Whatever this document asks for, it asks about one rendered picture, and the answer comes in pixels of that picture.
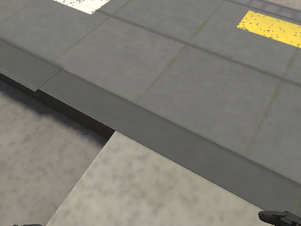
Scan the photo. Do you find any robot right hand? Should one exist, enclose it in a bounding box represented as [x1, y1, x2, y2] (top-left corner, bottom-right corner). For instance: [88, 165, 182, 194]
[258, 210, 301, 226]

